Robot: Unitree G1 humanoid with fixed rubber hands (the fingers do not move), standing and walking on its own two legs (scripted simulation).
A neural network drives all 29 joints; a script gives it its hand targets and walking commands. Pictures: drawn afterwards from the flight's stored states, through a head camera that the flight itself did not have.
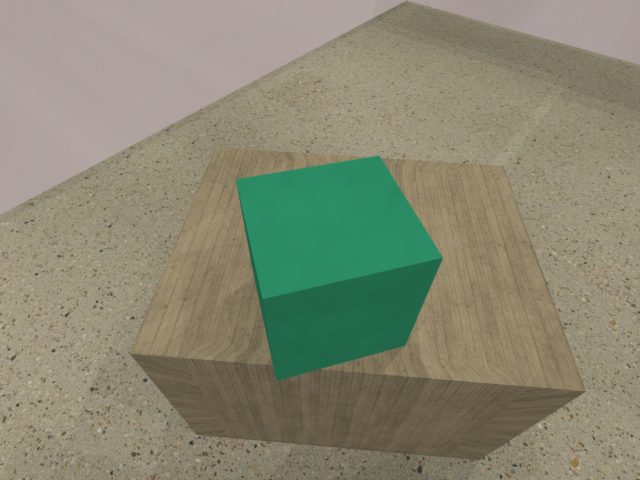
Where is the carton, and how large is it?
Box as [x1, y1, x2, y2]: [236, 156, 442, 380]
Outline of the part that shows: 379,156 236,179 251,263 276,380 404,345 442,257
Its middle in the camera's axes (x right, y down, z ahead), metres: +0.01 +0.05 +0.68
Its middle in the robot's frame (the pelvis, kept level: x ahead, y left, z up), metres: +0.46 -0.01 -0.08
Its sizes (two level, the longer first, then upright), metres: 0.248 0.232 0.271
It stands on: a pedestal, 0.56 m high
